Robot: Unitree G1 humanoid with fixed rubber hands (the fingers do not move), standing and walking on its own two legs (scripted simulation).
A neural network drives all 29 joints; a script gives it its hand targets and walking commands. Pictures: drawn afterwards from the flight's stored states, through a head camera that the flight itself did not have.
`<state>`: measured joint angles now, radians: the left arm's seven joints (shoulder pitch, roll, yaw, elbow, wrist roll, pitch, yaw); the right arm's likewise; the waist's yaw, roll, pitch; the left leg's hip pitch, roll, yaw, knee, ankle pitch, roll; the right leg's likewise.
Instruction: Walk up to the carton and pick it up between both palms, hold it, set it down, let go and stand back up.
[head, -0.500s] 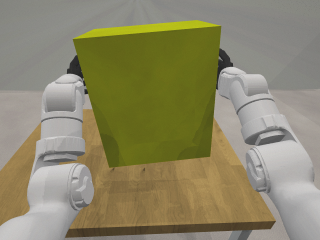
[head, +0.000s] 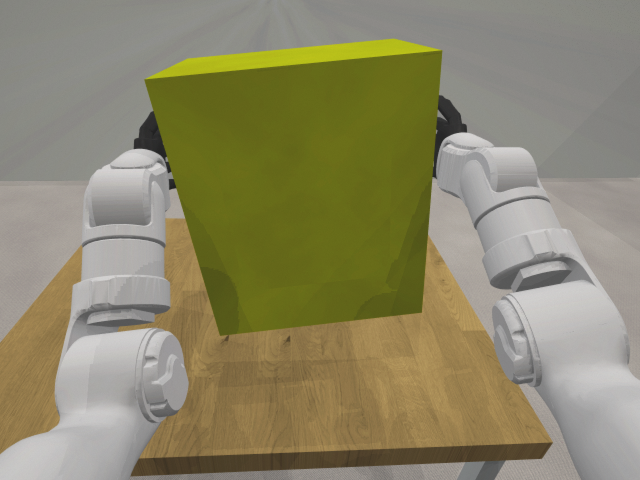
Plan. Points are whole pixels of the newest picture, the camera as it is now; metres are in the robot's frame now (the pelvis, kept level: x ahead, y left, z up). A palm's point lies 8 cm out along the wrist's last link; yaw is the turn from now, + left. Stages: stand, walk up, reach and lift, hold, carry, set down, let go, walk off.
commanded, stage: hold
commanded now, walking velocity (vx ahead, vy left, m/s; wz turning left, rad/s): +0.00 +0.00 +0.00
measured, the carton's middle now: (306, 187) +0.38 +0.01 +0.28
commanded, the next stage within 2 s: none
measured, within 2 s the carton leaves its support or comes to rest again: neither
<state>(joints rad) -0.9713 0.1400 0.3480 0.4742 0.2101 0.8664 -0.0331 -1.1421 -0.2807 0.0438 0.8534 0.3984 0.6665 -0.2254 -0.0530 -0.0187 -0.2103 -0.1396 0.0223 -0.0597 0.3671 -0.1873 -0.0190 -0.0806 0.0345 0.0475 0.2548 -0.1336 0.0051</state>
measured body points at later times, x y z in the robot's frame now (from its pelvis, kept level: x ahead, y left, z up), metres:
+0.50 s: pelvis +0.00 +0.00 +0.00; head -0.10 +0.02 +0.44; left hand +0.38 +0.18 +0.30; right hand +0.38 -0.16 +0.33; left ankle +0.01 +0.13 -0.75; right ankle +0.01 -0.13 -0.75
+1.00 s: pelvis +0.00 +0.00 +0.00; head -0.10 +0.02 +0.44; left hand +0.38 +0.18 +0.30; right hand +0.38 -0.16 +0.33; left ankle +0.01 +0.13 -0.75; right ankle +0.01 -0.13 -0.75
